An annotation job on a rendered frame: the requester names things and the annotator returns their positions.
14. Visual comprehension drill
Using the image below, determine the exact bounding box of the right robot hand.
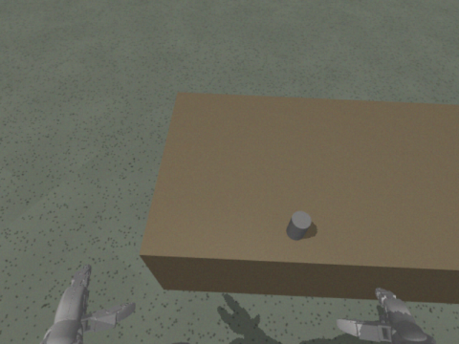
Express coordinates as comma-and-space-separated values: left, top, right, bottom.
336, 288, 416, 344

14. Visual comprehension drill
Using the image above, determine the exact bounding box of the left robot arm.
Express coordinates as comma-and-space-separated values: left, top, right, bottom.
40, 320, 83, 344

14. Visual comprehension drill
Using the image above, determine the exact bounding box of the right robot arm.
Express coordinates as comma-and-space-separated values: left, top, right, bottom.
391, 321, 437, 344

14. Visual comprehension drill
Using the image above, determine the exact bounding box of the can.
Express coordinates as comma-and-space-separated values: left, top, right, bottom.
286, 211, 311, 241

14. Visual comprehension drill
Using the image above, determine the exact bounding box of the left robot hand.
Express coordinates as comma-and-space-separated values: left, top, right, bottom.
54, 264, 136, 333

